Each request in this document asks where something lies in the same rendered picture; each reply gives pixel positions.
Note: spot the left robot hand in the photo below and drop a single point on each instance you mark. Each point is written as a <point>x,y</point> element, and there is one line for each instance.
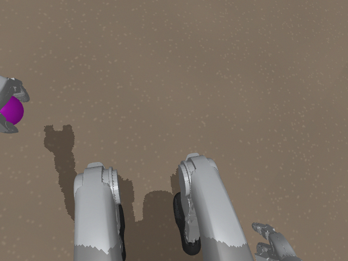
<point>10,87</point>

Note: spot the ball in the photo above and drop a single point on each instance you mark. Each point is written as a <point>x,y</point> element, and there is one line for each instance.
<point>13,110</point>

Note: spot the right robot hand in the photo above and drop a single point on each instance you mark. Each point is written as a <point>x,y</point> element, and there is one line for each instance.
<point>278,248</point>

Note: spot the right robot foot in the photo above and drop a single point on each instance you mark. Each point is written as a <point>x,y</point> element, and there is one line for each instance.
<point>188,247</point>

